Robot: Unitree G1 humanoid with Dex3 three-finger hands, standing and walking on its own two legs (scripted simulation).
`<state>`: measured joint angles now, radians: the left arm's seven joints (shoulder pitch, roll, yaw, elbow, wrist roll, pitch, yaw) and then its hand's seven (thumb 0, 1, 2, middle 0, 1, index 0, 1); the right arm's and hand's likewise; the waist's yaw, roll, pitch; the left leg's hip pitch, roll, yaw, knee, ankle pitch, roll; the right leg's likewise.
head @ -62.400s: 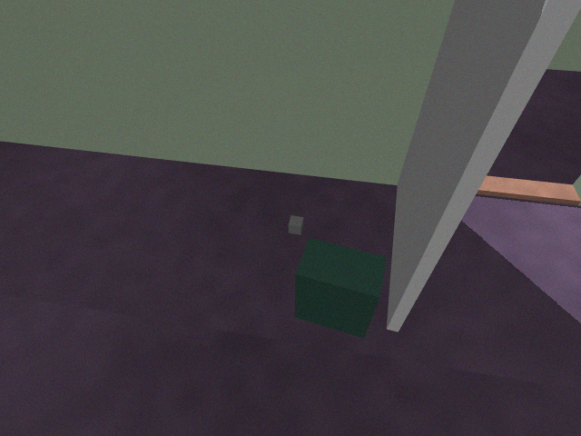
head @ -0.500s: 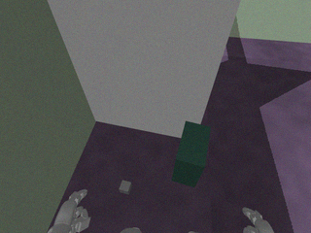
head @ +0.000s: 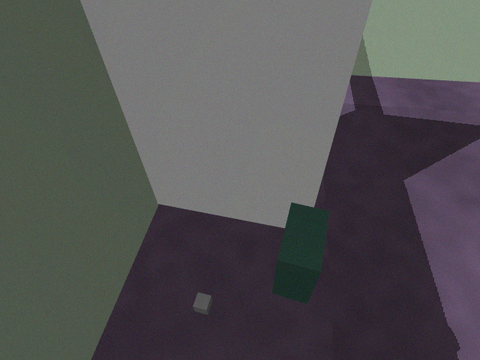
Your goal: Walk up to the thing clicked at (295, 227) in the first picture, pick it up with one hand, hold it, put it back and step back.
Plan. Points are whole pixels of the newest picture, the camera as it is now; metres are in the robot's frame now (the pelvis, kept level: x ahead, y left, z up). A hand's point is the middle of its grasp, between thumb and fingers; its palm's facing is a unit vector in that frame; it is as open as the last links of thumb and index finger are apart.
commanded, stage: stand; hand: left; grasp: from above
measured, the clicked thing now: (203, 303) +0.45 +0.22 -0.75
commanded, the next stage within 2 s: step back in 1.86 s
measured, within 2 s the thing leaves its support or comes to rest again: neither
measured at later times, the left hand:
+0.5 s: hand out of the picture +0.06 +0.23 -0.16, palm faces +0.02 -0.94 -0.33, open 7.4 cm
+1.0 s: hand out of the picture +0.08 +0.23 -0.15, palm faces +0.01 -0.94 -0.34, open 7.4 cm
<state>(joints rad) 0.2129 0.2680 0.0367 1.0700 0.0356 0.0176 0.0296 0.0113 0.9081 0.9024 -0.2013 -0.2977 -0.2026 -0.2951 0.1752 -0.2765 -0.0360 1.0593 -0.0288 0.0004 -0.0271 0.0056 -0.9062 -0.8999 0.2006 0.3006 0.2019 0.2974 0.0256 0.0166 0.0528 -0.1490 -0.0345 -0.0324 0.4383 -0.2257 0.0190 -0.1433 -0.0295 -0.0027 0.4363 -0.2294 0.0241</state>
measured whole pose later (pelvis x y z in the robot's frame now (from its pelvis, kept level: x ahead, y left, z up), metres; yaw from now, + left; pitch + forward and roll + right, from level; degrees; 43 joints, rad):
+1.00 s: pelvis +0.01 -0.01 +0.01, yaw +0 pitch -3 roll +0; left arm 0.11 0.31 0.03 1.16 0.02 0.00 0.01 0.01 0.91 0.90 -0.20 -0.30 -0.20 -0.30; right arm 0.12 -0.32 -0.01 1.14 -0.01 -0.01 -0.02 0.00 -0.91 -0.90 0.20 0.30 0.20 0.30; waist 0.01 0.02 0.06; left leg -0.09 -0.02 -0.03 0.32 -0.18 0.00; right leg -0.09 -0.01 0.00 0.32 -0.18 0.01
